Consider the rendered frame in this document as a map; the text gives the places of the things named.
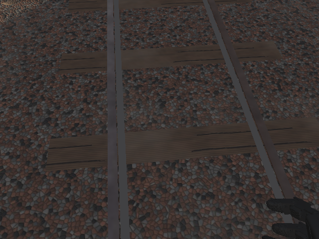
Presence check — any right robot hand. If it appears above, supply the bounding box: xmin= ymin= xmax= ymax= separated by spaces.
xmin=261 ymin=196 xmax=319 ymax=239

